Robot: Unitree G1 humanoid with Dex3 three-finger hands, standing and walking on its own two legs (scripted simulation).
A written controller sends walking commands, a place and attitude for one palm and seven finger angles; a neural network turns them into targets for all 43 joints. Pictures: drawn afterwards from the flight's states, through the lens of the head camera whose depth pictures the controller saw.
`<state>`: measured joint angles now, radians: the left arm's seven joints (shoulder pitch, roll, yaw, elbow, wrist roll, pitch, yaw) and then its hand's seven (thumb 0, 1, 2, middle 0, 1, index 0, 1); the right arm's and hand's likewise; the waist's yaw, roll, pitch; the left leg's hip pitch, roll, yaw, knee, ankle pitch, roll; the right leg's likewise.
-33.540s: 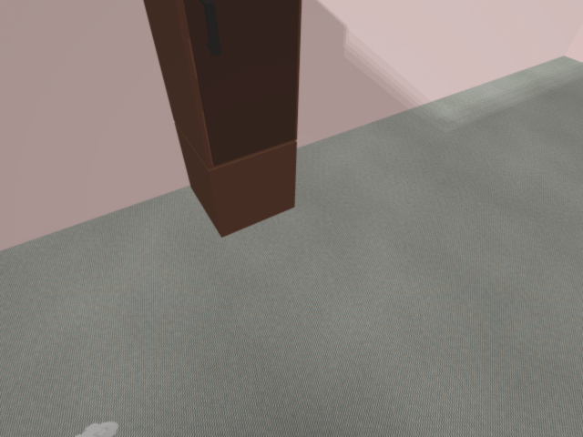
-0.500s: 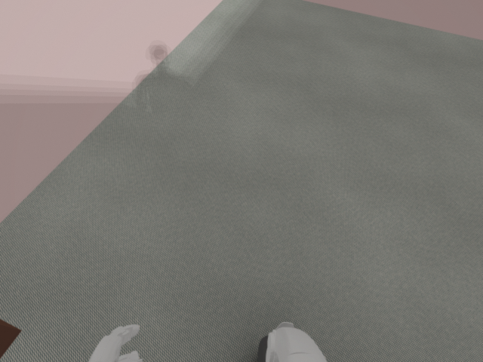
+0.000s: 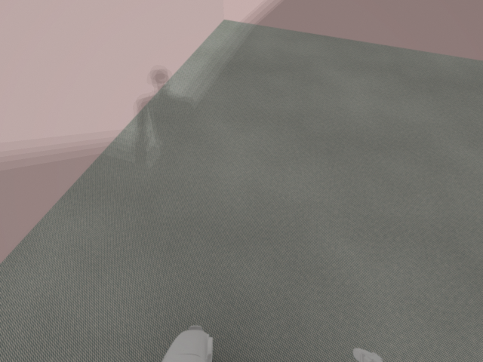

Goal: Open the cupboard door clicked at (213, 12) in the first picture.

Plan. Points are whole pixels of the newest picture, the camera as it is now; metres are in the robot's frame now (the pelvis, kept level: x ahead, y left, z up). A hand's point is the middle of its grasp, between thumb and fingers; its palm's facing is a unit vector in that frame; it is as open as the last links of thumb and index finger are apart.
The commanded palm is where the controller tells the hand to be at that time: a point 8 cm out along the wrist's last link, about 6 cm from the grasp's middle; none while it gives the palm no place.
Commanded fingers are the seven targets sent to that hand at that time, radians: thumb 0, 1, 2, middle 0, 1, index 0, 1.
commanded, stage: walk to a spot facing it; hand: left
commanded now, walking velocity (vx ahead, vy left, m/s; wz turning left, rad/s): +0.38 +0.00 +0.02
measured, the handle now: out of the picture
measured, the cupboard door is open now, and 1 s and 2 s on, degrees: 44 44 44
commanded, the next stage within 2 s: turn to face it in 0.32 s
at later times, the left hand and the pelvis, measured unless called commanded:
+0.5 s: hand (173, 248) +0.37 +0.20 -0.17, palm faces -0.08 -0.98 -0.19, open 7.3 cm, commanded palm none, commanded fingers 0.00 0.90 0.90 -0.20 -0.30 -0.20 -0.30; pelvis +0.26 +0.02 +0.00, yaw -6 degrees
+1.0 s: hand (186, 224) +0.45 +0.20 -0.19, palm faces +0.24 -0.96 -0.14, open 7.2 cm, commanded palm none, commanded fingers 0.00 0.90 0.90 -0.20 -0.30 -0.20 -0.30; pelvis +0.38 +0.00 -0.02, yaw +12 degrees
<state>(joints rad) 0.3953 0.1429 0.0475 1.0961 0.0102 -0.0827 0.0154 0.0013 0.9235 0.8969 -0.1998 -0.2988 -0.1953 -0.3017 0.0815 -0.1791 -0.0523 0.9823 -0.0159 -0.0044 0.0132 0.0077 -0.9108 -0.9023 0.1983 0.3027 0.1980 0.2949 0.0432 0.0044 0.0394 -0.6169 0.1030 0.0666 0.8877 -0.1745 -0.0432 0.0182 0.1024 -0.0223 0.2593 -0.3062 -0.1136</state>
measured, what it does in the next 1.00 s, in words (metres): walks ahead: left foot, then right foot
